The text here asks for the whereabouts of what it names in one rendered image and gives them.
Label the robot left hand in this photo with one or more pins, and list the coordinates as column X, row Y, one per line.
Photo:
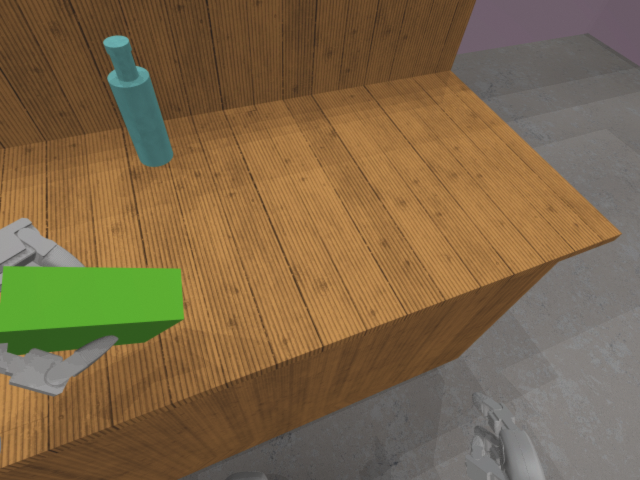
column 22, row 245

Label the table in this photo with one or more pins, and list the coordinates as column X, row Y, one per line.
column 346, row 213

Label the sponge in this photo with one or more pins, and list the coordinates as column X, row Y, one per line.
column 65, row 308

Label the robot right hand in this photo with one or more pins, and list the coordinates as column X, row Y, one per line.
column 512, row 455

